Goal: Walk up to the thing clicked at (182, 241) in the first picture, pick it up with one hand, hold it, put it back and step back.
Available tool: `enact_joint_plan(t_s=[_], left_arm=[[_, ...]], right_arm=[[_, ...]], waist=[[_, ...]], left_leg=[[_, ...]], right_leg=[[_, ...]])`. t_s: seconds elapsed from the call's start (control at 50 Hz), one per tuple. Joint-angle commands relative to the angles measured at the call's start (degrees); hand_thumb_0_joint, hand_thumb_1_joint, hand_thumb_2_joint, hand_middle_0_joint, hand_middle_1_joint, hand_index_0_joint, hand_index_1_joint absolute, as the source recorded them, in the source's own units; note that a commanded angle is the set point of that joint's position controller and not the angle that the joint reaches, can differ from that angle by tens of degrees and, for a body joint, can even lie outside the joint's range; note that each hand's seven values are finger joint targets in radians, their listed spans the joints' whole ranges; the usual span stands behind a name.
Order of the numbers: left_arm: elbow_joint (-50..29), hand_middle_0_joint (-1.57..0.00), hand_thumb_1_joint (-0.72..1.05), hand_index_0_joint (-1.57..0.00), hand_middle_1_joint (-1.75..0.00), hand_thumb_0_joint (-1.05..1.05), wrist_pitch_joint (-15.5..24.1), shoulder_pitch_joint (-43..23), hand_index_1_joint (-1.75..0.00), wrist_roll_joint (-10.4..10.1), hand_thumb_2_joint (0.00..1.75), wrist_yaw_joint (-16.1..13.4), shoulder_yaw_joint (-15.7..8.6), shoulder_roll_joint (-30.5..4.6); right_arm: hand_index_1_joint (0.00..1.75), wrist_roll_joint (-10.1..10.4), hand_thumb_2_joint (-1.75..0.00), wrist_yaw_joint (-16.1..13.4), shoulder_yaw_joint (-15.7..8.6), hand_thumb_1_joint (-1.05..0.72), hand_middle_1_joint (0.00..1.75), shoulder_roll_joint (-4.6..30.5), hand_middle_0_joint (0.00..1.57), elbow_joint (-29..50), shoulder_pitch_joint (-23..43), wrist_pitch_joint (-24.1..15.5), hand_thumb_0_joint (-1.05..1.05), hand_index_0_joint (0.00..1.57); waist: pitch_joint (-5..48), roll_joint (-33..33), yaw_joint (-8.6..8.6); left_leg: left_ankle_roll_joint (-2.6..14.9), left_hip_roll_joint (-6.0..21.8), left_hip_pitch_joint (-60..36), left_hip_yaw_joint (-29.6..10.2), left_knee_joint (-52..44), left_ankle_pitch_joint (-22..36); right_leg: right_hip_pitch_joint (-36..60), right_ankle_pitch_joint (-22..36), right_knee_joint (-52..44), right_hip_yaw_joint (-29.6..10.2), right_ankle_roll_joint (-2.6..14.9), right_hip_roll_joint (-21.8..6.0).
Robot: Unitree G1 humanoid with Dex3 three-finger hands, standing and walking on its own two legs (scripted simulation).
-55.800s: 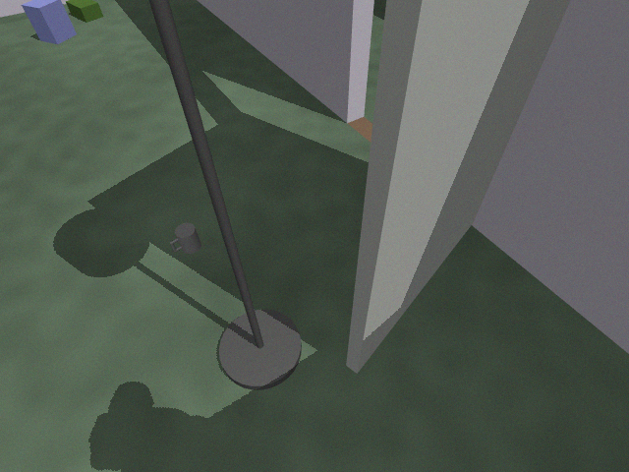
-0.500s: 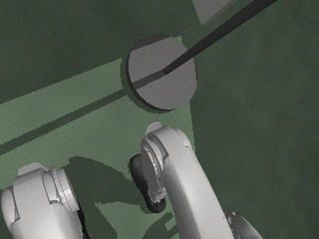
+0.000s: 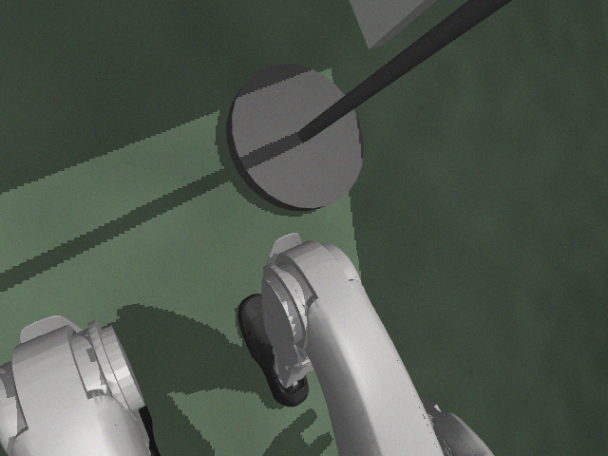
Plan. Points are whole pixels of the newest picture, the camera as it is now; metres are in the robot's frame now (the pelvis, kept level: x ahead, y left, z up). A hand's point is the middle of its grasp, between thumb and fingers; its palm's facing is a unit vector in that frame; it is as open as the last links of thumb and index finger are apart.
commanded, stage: open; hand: left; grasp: from above
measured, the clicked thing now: out of the picture +0.48 +0.33 -0.26
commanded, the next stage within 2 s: withdraw in 0.56 s
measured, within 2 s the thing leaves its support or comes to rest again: rests again in 1.02 s
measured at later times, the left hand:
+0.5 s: hand out of the picture +0.50 +0.32 -0.22, palm faces -0.46 -0.12 -0.88, open 13.4 cm
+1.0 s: hand out of the picture +0.52 +0.34 -0.16, palm faces -0.33 -0.09 -0.94, open 14.2 cm
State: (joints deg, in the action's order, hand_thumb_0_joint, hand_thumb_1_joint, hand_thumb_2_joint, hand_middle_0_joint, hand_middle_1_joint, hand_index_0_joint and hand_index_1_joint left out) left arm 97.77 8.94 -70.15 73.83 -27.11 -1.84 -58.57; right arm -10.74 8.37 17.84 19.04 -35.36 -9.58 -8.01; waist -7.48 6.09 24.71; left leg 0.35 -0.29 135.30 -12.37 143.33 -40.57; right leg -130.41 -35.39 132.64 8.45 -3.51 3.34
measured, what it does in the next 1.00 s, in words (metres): stands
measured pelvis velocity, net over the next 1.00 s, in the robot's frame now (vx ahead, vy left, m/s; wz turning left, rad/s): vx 0.01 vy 0.00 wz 0.02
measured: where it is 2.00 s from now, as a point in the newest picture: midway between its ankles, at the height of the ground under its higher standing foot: (215, 410)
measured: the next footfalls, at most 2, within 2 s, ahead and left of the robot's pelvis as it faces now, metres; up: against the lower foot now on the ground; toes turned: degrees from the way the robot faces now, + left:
none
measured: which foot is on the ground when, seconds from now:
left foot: down 0.00-1.00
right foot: down 0.00-1.00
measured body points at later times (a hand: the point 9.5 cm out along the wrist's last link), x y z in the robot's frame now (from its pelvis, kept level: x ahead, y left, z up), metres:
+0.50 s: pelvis +0.00 +0.00 +0.00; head +0.29 +0.11 +0.33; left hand +0.52 +0.32 -0.17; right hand +0.04 -0.26 -0.05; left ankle +0.06 +0.12 -0.28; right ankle +0.12 -0.12 -0.28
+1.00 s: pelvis +0.01 +0.00 +0.01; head +0.28 +0.12 +0.35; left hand +0.53 +0.34 -0.11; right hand +0.05 -0.26 -0.06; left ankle +0.06 +0.12 -0.28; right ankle +0.12 -0.12 -0.28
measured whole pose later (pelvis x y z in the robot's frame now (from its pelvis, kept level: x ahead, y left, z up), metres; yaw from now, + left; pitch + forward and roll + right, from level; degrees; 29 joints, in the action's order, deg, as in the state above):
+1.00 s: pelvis +0.01 +0.00 +0.01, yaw +1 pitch +35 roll -13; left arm 78.3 5.0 -63.6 71.0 -19.3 -4.8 -54.2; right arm -8.6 9.8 13.6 18.3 -34.1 -11.5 -3.9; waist -2.4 2.7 21.0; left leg -0.1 -0.6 135.2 -11.3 140.6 -41.2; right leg -130.7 -36.8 131.2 7.7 -2.8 2.5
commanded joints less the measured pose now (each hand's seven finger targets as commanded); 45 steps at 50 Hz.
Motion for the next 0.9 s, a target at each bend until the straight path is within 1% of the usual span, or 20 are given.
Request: enact_joint_plan(t_s=[0.0,0.02,0.08,0.12,0.16,0.2,0.22,0.32,0.38,0.42,0.56,0.64,0.66,0.68,0.7,0.72,0.78,0.84,0.86,0.88], left_arm=[[-9.30,-0.11,-0.43,-0.13,-1.17,0.00,-1.00,-17.35,-1.15,-1.11,1.06,-2.12,0.25,-10.92],[-8.43,-0.11,-0.43,-0.13,-1.19,0.00,-1.24,-16.99,-1.17,-1.20,1.08,-1.59,0.40,-9.98],[-11.11,-0.09,-0.45,-0.11,-1.17,0.00,-1.41,-16.75,-1.14,-1.28,1.03,-1.06,-0.50,-11.86],[-11.55,-0.09,-0.44,-0.12,-1.18,0.00,-1.33,-16.70,-1.16,-1.78,1.06,-0.43,-0.37,-11.09],[-11.82,-0.08,-0.46,-0.10,-1.17,0.00,-1.34,-16.08,-1.15,-1.93,1.04,0.23,-0.14,-11.23],[-13.35,-0.08,-0.46,-0.10,-1.17,0.00,-1.04,-16.46,-1.15,-2.15,1.05,0.35,-0.70,-12.18],[-13.07,-0.08,-0.46,-0.10,-1.16,0.00,-1.07,-15.27,-1.14,-2.33,1.03,0.40,-0.75,-12.11],[-13.51,-0.08,-0.45,-0.10,-1.16,0.00,-0.51,-15.67,-1.14,-2.55,1.04,0.93,-0.50,-11.39],[-12.92,-0.08,-0.47,-0.09,-1.15,0.00,-0.25,-14.41,-1.12,-2.86,1.03,0.82,-0.73,-12.05],[-13.08,-0.08,-0.46,-0.10,-1.15,0.00,0.01,-14.67,-1.13,-2.75,1.03,0.96,-0.68,-11.64],[-13.70,-0.08,-0.45,-0.10,-1.15,0.00,0.37,-15.33,-1.13,-2.54,1.04,0.77,-0.16,-11.57],[-12.94,-0.08,-0.44,-0.10,-1.14,0.00,0.21,-15.25,-1.12,-2.39,1.02,0.74,-0.49,-11.44],[-13.27,-0.06,-0.52,-0.08,-1.06,0.00,0.26,-15.52,-1.04,-2.29,0.99,0.62,-0.80,-12.19],[-14.60,-0.06,-0.55,-0.07,-1.05,0.00,0.43,-16.52,-1.04,-2.46,1.00,0.29,-0.90,-13.23],[-14.95,-0.06,-0.55,-0.07,-1.05,0.00,0.25,-16.65,-1.04,-2.12,1.00,0.11,-1.55,-13.67],[-15.74,-0.06,-0.55,-0.07,-1.05,0.00,0.05,-16.42,-1.04,-2.07,1.00,0.04,-1.45,-13.85],[-19.73,-0.06,-0.57,-0.07,-1.04,0.00,-0.63,-17.08,-1.04,-1.85,1.01,0.35,-2.52,-15.01],[-24.71,-0.07,-0.57,-0.07,-1.03,0.00,-2.21,-16.71,-1.03,-2.11,1.01,1.19,-3.90,-14.65],[-27.05,-0.07,-0.56,-0.07,-1.02,0.00,-2.72,-16.38,-1.02,-2.60,1.01,1.66,-4.71,-14.69],[-29.80,-0.07,-0.57,-0.06,-1.02,0.00,-3.25,-15.57,-1.03,-2.77,1.01,2.41,-4.80,-14.55]], right_arm=[[0.30,0.46,-0.90,-0.41,-5.62,-0.90,0.30,18.28,0.20,-1.31,-12.16,0.39,0.00,0.20],[0.30,0.55,-0.90,-0.38,-5.81,-0.90,0.30,18.89,0.20,-1.03,-12.50,0.28,0.00,0.20],[0.30,0.68,-0.90,-0.33,-6.05,-0.90,0.30,19.17,0.20,-0.71,-12.73,0.42,0.00,0.20],[0.30,0.58,-0.90,-0.11,-5.85,-0.89,0.30,18.65,0.20,-0.25,-12.76,0.56,0.00,0.20],[0.30,0.71,-0.90,-0.14,-5.83,-0.90,0.30,18.73,0.20,-0.40,-12.71,0.60,0.00,0.20],[0.30,0.52,-0.90,-0.11,-5.61,-0.89,0.30,18.49,0.20,-0.12,-12.96,0.83,0.00,0.20],[0.30,0.63,-0.90,-0.16,-5.78,-0.90,0.30,18.53,0.20,-0.12,-12.66,0.95,0.00,0.20],[0.30,0.64,-0.90,-0.17,-5.68,-0.89,0.30,18.80,0.20,-0.12,-13.05,1.39,0.00,0.20],[0.30,0.63,-0.90,-0.30,-5.57,-0.89,0.30,18.64,0.20,-0.06,-12.15,1.59,0.00,0.20],[0.30,0.54,-0.90,-0.19,-5.61,-0.89,0.30,18.20,0.20,0.07,-12.83,1.68,0.00,0.20],[0.30,0.41,-0.90,-0.39,-5.40,-0.89,0.30,18.19,0.20,-0.02,-12.04,1.87,0.00,0.20],[0.30,0.40,-0.90,-0.42,-5.77,-0.89,0.30,18.75,0.20,-0.22,-12.64,1.65,0.00,0.20],[0.30,0.31,-0.90,-0.44,-5.60,-0.91,0.30,18.74,0.20,0.15,-12.35,1.64,0.00,0.20],[0.30,0.45,-0.90,-0.44,-5.30,-0.91,0.30,18.43,0.20,0.39,-11.77,1.69,0.00,0.20],[0.30,0.39,-0.90,-0.48,-5.65,-0.91,0.30,18.90,0.20,0.34,-12.43,1.69,0.00,0.20],[0.30,0.52,-0.90,-0.44,-5.72,-0.91,0.30,18.28,0.20,0.31,-11.80,1.81,0.00,0.20],[0.30,0.93,-0.90,-0.45,-6.40,-0.92,0.30,18.09,0.20,0.51,-11.79,2.15,0.00,0.20],[0.30,1.40,-0.90,0.02,-7.78,-0.91,0.30,18.02,0.20,0.80,-12.61,2.60,0.00,0.20],[0.30,1.54,-0.90,0.15,-8.60,-0.91,0.30,18.06,0.20,0.94,-12.78,2.91,0.00,0.20],[0.30,1.98,-0.91,0.34,-9.13,-0.91,0.30,17.33,0.20,1.11,-12.64,3.30,0.00,0.20]], waist=[[37.88,-32.27,2.09],[36.23,-31.63,3.03],[38.38,-33.51,1.74],[38.40,-32.27,2.40],[37.55,-32.02,1.88],[39.78,-32.56,1.84],[40.21,-32.01,1.10],[38.43,-31.46,2.32],[39.59,-31.90,0.82],[38.74,-30.79,1.60],[39.84,-31.08,1.61],[37.37,-30.13,1.95],[38.63,-31.14,1.90],[40.31,-32.56,1.16],[40.57,-32.25,1.60],[42.36,-33.52,0.47],[44.83,-36.95,-0.48],[46.70,-39.43,-1.71],[48.93,-39.99,-2.24],[52.74,-41.51,-3.88]], left_leg=[[0.17,1.99,-29.44,4.29,-15.75,12.59],[0.00,2.00,-29.54,3.88,-15.35,13.22],[-0.44,2.04,-31.78,3.64,-15.91,15.57],[-0.07,1.97,-30.10,4.11,-15.58,14.62],[0.04,1.98,-29.87,4.46,-15.06,14.73],[0.09,1.96,-29.81,4.66,-15.15,15.00],[0.11,1.97,-30.03,4.72,-15.09,15.37],[0.08,1.91,-29.38,4.46,-14.87,15.75],[0.05,1.86,-29.19,4.76,-15.10,15.72],[0.26,1.91,-28.39,4.77,-15.14,14.42],[0.34,2.05,-29.59,4.66,-15.25,14.66],[0.26,1.90,-28.86,4.60,-15.03,14.48],[0.09,2.01,-29.94,4.44,-15.32,14.94],[0.20,2.11,-30.10,4.49,-15.62,14.68],[0.08,2.01,-30.86,4.39,-15.37,15.27],[0.08,2.08,-31.87,4.62,-15.84,15.32],[-0.20,2.04,-34.32,4.81,-16.31,16.52],[-0.54,1.77,-36.30,5.30,-16.85,19.39],[-0.69,1.79,-37.63,5.28,-17.18,20.39],[-0.60,1.73,-39.16,5.75,-17.75,21.30]], right_leg=[[22.25,12.90,-10.04,5.98,5.33,1.86],[20.54,13.07,-9.93,6.30,5.44,1.55],[21.33,14.28,-9.77,6.28,5.69,1.42],[22.89,13.83,-10.17,6.15,5.51,1.61],[22.53,13.74,-10.46,5.77,5.56,1.66],[25.29,14.26,-10.72,5.86,5.41,1.77],[25.43,14.53,-10.73,5.86,5.42,1.82],[24.39,14.61,-10.84,6.04,5.51,1.74],[25.33,14.71,-10.85,5.77,5.54,1.82],[25.95,13.79,-11.14,5.85,5.41,1.95],[26.01,14.18,-11.22,5.86,5.16,2.05],[24.16,13.69,-11.44,5.98,5.40,1.83],[24.47,13.81,-11.23,6.11,5.41,1.83],[25.53,14.03,-11.02,5.87,5.26,1.98],[25.18,14.42,-10.98,6.18,5.30,1.72],[25.76,14.57,-10.79,5.82,5.27,1.90],[24.38,15.12,-10.42,5.67,5.47,1.72],[23.52,16.73,-10.44,5.18,5.93,1.28],[23.62,17.17,-10.43,5.13,6.00,1.11],[24.39,17.48,-10.39,4.56,5.98,1.21]])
